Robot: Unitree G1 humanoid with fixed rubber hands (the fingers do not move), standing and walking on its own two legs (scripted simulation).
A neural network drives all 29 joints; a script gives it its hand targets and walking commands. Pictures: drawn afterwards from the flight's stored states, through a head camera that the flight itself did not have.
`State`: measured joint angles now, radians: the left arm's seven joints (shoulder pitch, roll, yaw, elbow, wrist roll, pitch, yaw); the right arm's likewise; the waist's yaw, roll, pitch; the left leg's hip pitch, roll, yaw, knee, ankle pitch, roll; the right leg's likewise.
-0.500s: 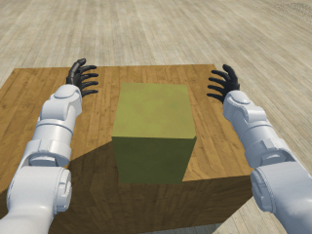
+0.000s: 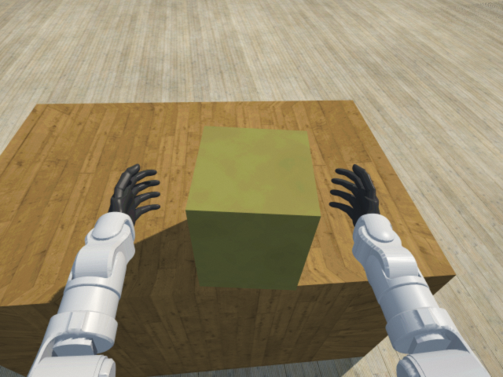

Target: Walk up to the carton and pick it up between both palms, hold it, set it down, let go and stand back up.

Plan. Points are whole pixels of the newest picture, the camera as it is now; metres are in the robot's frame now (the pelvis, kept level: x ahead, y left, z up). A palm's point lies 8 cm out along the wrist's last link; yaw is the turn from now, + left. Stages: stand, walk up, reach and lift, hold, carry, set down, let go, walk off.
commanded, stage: set down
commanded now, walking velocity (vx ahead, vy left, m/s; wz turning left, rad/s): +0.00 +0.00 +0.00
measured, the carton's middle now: (251, 211) +0.45 +0.02 +0.00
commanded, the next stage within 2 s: let go in 1.90 s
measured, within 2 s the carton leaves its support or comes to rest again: neither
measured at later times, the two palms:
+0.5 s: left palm (125, 279) +0.29 +0.22 +0.01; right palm (379, 274) +0.29 -0.18 +0.03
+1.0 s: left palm (120, 328) +0.23 +0.23 -0.04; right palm (377, 319) +0.24 -0.18 -0.02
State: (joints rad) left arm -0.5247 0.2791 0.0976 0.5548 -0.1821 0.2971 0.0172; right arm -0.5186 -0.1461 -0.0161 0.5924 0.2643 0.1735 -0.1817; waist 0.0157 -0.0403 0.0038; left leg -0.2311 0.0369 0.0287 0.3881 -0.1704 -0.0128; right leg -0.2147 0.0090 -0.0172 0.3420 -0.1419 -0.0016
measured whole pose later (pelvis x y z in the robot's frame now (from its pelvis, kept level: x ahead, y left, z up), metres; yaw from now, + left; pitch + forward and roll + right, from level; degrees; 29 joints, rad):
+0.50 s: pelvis +0.02 +0.00 +0.00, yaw -1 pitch -1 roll +0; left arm -0.05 0.22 0.04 0.32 -0.17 0.05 0.00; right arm -0.01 -0.12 -0.01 0.30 0.18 -0.03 -0.11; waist 0.04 -0.05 0.04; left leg -0.15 0.03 0.04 0.35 -0.19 -0.01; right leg -0.15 0.01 0.00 0.32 -0.16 0.00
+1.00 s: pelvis +0.03 +0.01 +0.00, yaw +0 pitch -2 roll -1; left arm 0.13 0.23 -0.07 0.54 -0.18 -0.31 0.02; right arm 0.11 -0.10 0.01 0.56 0.16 -0.34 -0.06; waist 0.03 -0.04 0.04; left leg -0.15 0.03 0.03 0.41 -0.23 -0.01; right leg -0.13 0.00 -0.01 0.37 -0.20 0.00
